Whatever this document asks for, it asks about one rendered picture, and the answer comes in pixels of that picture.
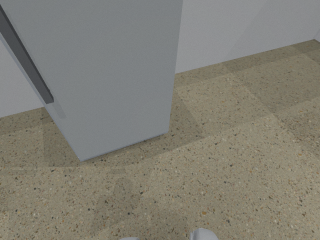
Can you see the fridge door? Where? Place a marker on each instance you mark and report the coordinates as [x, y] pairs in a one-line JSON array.
[[109, 65]]

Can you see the right robot thigh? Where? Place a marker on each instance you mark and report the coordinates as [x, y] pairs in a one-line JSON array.
[[202, 234]]

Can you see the handle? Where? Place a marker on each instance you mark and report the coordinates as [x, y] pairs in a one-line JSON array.
[[16, 45]]

